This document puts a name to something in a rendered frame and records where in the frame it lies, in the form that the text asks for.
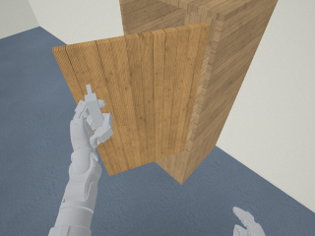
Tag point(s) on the handle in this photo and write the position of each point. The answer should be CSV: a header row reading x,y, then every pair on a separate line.
x,y
93,107

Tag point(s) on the robot left hand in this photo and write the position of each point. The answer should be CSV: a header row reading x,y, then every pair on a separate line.
x,y
82,130

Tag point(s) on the cupboard door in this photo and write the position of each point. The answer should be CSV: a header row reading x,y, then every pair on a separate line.
x,y
149,82

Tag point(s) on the robot left forearm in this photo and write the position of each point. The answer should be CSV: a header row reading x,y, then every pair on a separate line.
x,y
78,204

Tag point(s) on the robot right hand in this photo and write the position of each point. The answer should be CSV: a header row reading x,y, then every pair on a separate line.
x,y
252,228

